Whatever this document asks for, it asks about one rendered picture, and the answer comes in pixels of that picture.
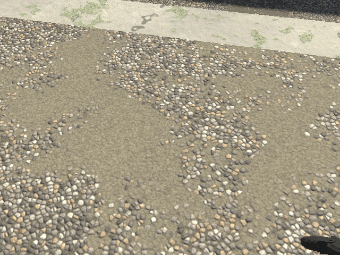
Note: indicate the robot right hand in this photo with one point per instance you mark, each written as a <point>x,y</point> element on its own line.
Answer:
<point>324,245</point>

